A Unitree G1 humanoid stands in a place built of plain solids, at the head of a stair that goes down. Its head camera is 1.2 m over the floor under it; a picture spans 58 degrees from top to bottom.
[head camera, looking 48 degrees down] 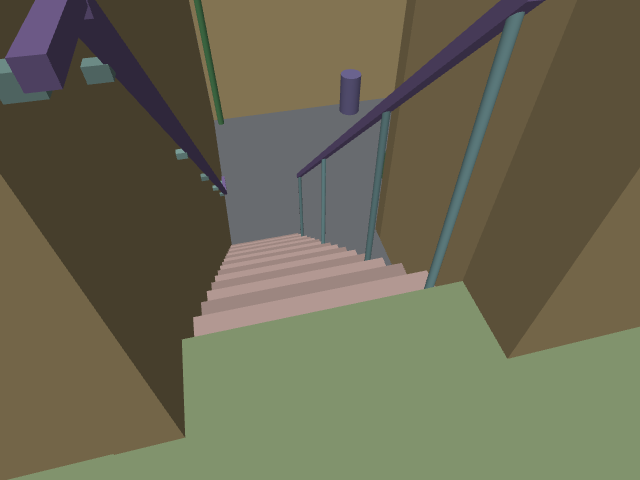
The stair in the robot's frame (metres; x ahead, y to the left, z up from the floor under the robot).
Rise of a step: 0.20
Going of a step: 0.21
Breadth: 0.94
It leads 14 degrees to the left of straight ahead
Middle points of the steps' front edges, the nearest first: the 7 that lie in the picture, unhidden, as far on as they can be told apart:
0.78 -0.03 0.00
0.98 0.02 -0.20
1.19 0.07 -0.41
1.39 0.12 -0.61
1.60 0.17 -0.82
1.80 0.22 -1.02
2.00 0.27 -1.22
